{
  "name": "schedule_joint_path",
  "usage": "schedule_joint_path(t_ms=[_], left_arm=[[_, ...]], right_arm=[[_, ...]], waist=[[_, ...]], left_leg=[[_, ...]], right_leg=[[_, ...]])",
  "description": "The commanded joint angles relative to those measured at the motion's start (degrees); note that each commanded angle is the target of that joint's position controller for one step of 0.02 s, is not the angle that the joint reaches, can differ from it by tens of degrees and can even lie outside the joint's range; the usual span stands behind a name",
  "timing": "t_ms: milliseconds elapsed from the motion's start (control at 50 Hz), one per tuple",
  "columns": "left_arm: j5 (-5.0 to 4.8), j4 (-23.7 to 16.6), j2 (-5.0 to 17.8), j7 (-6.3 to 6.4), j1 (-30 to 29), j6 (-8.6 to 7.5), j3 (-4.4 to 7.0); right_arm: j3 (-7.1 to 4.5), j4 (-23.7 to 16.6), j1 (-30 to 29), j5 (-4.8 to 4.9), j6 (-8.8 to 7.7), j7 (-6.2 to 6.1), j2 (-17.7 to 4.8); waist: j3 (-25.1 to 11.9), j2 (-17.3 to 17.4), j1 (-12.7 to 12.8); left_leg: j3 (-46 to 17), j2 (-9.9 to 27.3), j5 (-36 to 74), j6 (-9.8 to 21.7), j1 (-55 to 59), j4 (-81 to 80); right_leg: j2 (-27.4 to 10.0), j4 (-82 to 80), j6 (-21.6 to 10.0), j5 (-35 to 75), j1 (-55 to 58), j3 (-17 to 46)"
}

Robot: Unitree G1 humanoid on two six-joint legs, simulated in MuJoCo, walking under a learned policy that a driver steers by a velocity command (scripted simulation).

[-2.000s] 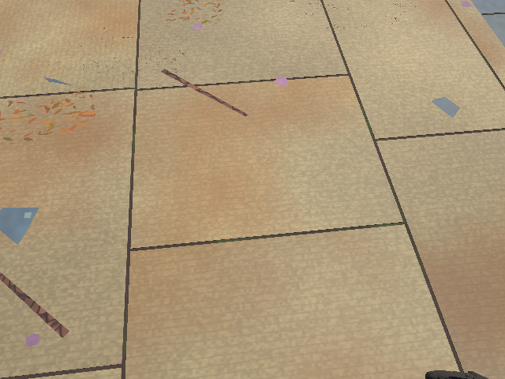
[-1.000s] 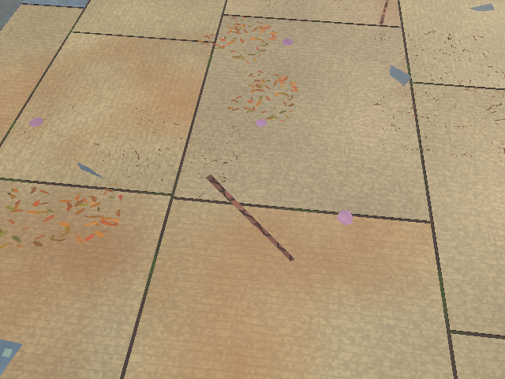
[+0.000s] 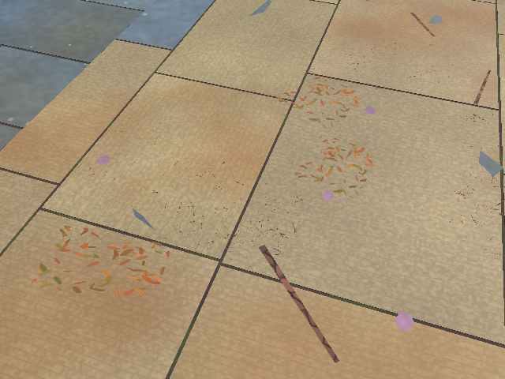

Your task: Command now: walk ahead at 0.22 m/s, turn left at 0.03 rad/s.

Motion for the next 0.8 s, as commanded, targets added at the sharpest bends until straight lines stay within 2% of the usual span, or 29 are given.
schedule_joint_path(t_ms=[20,60,100,140,160,180,200,220,240,260,280,300,320,340,360,400,420,440,460,480,500,520,540,560,580,600,680,740,800], left_arm=[[-0.94,-3.82,5.88,-0.02,-0.39,-2.63,1.34],[-0.99,-4.08,5.86,-0.48,0.35,-4.30,1.35],[-1.04,-4.02,6.40,-1.14,2.17,-5.44,1.59],[-1.13,-2.80,8.35,-1.61,7.30,-5.87,2.44],[-1.16,-1.51,10.58,-1.73,12.30,-5.75,3.37],[-1.13,-0.76,12.62,-1.86,17.16,-5.33,4.21],[-0.87,-0.11,12.61,-1.88,19.45,-4.89,4.23],[-0.67,0.03,11.12,-1.63,19.58,-4.38,3.70],[-0.47,-0.26,10.13,-1.29,19.21,-3.69,3.27],[-0.64,-0.81,9.71,-0.87,16.33,-2.97,2.91],[-0.82,-2.02,9.45,-0.42,11.84,-2.23,2.61],[-0.84,-3.35,10.37,-0.12,6.82,-1.57,2.64],[-0.91,-4.25,11.82,-0.08,4.08,-1.30,3.06],[-0.90,-4.14,13.75,-0.25,4.86,-1.51,3.64],[-1.12,-3.81,14.47,-0.51,5.28,-1.83,3.79],[-1.58,-3.26,13.23,-0.99,6.46,-2.30,3.46],[-1.44,-2.80,11.77,-1.17,7.94,-2.34,3.04],[-0.61,-2.89,9.47,-1.06,8.53,-2.43,2.30],[1.66,-4.61,2.27,-0.89,10.16,-2.48,0.25],[-2.03,-4.81,2.07,-0.72,17.76,-3.33,0.28],[-3.77,-4.72,8.06,-0.51,13.35,-3.38,1.84],[-3.40,-6.16,9.61,-0.58,7.55,-3.16,2.22],[-2.21,-6.04,9.19,-0.28,5.56,-2.65,2.23],[-1.57,-5.66,9.07,-0.29,6.25,-2.07,2.66],[-1.76,-4.86,8.82,-0.59,7.75,-1.30,2.92],[-1.88,-4.34,8.17,-0.77,8.21,-0.71,2.97],[-1.27,-5.41,6.47,-0.57,3.75,0.07,2.95],[-1.13,-6.28,6.22,-1.05,0.81,-0.19,3.11],[-0.88,-7.68,5.48,-1.99,-3.88,-0.48,2.75]], right_arm=[[-1.57,-3.82,0.43,0.87,-2.67,-0.17,-6.45],[-1.53,-4.40,0.48,1.00,-4.19,0.21,-6.39],[-1.50,-5.36,0.34,1.25,-5.23,0.70,-6.28],[-1.53,-6.82,-1.02,1.34,-6.20,1.18,-5.85],[-1.51,-7.92,-2.79,1.43,-6.76,1.48,-5.43],[-1.42,-9.47,-6.47,1.63,-7.19,1.63,-6.01],[-1.32,-10.96,-9.74,1.76,-6.90,1.56,-6.02],[-1.18,-11.48,-11.37,2.18,-6.29,1.40,-5.62],[-0.51,-12.36,-12.54,2.26,-5.76,1.49,-4.36],[-0.12,-13.18,-13.04,2.17,-5.53,1.86,-3.72],[0.03,-13.32,-12.55,1.73,-5.44,2.28,-3.82],[0.57,-12.60,-10.68,1.10,-5.49,3.19,-2.95],[0.66,-11.54,-8.75,0.81,-5.52,3.89,-2.51],[0.02,-10.72,-7.18,0.76,-5.35,4.11,-3.68],[-0.88,-10.14,-5.26,0.96,-4.91,3.84,-5.60],[-2.53,-8.86,-0.80,0.94,-4.10,2.70,-8.51],[-3.53,-7.62,3.88,0.89,-3.87,2.07,-9.94],[-4.39,-6.40,10.89,0.64,-3.73,1.42,-11.33],[-4.75,-5.97,16.52,-0.28,-3.56,0.62,-17.11],[-4.28,-6.59,16.32,-1.32,-4.40,1.44,-18.07],[-3.36,-6.76,11.39,-0.17,-5.21,2.06,-14.31],[-2.72,-6.28,7.77,0.40,-5.45,2.16,-11.89],[-2.34,-6.01,4.20,-0.26,-5.65,2.26,-10.64],[-2.08,-5.70,1.51,-1.04,-5.94,2.25,-9.15],[-1.93,-5.29,0.26,-1.27,-6.31,1.98,-8.17],[-1.90,-4.69,0.35,-1.16,-6.87,1.72,-7.52],[-2.55,-1.83,3.16,-1.15,-7.54,0.80,-8.35],[-2.71,-0.55,3.96,-1.25,-6.98,0.18,-8.60],[-2.93,0.27,4.23,-1.06,-6.42,-0.26,-9.44]], waist=[[6.77,2.35,-0.33],[5.98,2.73,-0.02],[3.98,1.59,0.48],[0.70,-3.10,1.89],[-0.65,-7.14,3.46],[0.29,-9.68,6.28],[3.21,-12.25,7.57],[5.50,-7.10,7.18],[5.24,-4.57,6.69],[6.36,-3.42,5.19],[7.02,-4.07,3.52],[6.78,-4.65,1.68],[5.18,-5.88,0.89],[3.54,-7.54,0.48],[3.05,-7.70,-0.87],[1.17,-6.27,-3.77],[-1.43,-4.51,-6.17],[-5.49,-2.40,-10.02],[-10.58,15.91,-9.02],[-16.85,24.84,-5.28],[-8.18,13.19,-4.74],[-2.06,8.72,-4.13],[-0.48,4.39,-2.42],[0.03,5.87,-0.53],[-0.23,7.83,0.63],[-0.31,7.69,0.74],[2.40,2.53,-0.11],[3.49,2.57,-0.80],[5.32,2.41,-2.59]], left_leg=[[-7.40,4.99,-18.88,5.72,-5.32,-10.14],[-8.76,5.74,-15.09,6.73,-4.42,-9.28],[-7.98,5.17,-6.32,6.81,-3.81,-6.11],[-2.55,2.30,7.72,5.05,-7.90,3.02],[1.43,0.38,14.07,3.06,-15.37,11.36],[3.61,0.58,9.89,1.46,-26.75,20.01],[3.49,1.31,-15.28,0.81,-39.17,29.53],[1.50,4.75,-19.50,0.98,-46.35,35.18],[1.61,7.03,-18.20,1.00,-49.28,36.28],[1.48,9.31,-14.80,0.86,-48.24,31.70],[1.75,10.59,-9.23,0.36,-42.12,24.57],[3.82,9.93,-0.37,-0.15,-29.46,16.33],[6.56,7.51,9.04,-0.84,-15.30,9.91],[8.43,5.08,14.45,-1.65,-6.13,8.54],[8.66,4.25,15.92,-1.68,-2.27,6.61],[9.92,2.13,13.90,-0.21,3.49,0.99],[10.41,1.40,13.09,0.96,9.91,-0.59],[6.93,4.59,12.51,2.28,19.93,0.18],[-12.88,18.59,5.76,5.57,25.72,-5.93],[-45.34,27.81,-12.24,13.13,28.53,-23.59],[-41.89,27.26,-22.23,11.53,22.32,-26.19],[-31.33,25.77,-18.88,9.78,15.60,-24.86],[-23.09,22.86,-10.41,8.29,9.50,-23.92],[-16.21,19.85,-4.57,7.47,5.77,-24.20],[-11.46,18.39,-1.43,6.86,3.80,-25.55],[-8.52,18.03,1.75,7.19,3.49,-26.79],[-0.40,18.96,11.16,8.40,7.37,-29.26],[4.51,18.96,14.55,8.22,11.11,-29.92],[10.08,18.21,17.60,7.07,12.54,-30.41]], right_leg=[[-2.30,-6.59,-5.59,-14.62,-5.79,4.28],[-2.28,-5.53,-6.63,-11.46,-5.20,4.90],[-2.49,-4.78,-7.56,-5.78,-2.31,6.09],[-4.92,-5.64,-9.59,4.88,6.55,11.22],[-9.16,-8.02,-12.63,10.19,14.80,18.86],[-15.85,-12.44,-16.87,15.84,22.24,28.16],[-23.13,-15.53,-20.47,23.14,27.24,35.94],[-24.71,-14.57,-19.78,23.76,29.04,35.56],[-24.06,-15.11,-17.33,22.32,29.77,32.01],[-22.29,-17.46,-14.24,19.12,26.36,27.70],[-19.65,-20.47,-11.74,16.35,19.93,22.74],[-15.07,-22.73,-9.74,15.04,9.62,15.49],[-10.74,-24.75,-8.23,13.69,0.52,8.85],[-10.30,-26.81,-8.42,12.82,-3.02,7.07],[-10.90,-26.31,-8.12,13.63,-2.57,6.28],[-10.37,-18.23,-6.15,24.26,1.24,3.85],[-9.02,-9.26,-4.80,30.34,0.83,2.36],[-6.99,4.07,-2.77,27.96,-5.19,1.01],[-1.07,27.95,0.33,-7.03,-13.85,0.08],[4.66,41.33,0.18,-13.12,-23.48,9.08],[0.95,46.14,-0.11,-7.53,-28.90,9.34],[-2.40,44.57,-1.15,-1.66,-30.45,6.75],[-5.19,41.65,-1.36,3.00,-27.35,6.01],[-6.86,38.27,-1.37,6.12,-24.51,6.54],[-7.65,36.73,-1.25,8.09,-21.55,6.79],[-7.44,35.94,-1.04,9.23,-20.79,6.60],[-6.41,30.26,-0.07,14.80,-28.07,8.77],[-5.63,23.43,0.90,21.19,-31.79,8.63],[-5.53,14.81,1.01,26.31,-30.86,4.73]])
Keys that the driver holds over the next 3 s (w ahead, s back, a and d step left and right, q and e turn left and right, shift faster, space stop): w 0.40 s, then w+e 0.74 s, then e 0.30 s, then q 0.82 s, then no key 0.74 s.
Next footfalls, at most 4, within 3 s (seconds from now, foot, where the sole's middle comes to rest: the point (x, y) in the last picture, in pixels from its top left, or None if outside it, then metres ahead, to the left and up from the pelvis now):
0.44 left None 0.30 0.17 -0.76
1.04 right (304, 362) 0.58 -0.11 -0.76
1.50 left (278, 271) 0.86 -0.04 -0.76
1.86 right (335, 328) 0.68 -0.20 -0.76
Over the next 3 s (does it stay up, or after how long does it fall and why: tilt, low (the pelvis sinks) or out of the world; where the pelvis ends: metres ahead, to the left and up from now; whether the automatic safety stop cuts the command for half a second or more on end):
stays up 0.72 -0.07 0.01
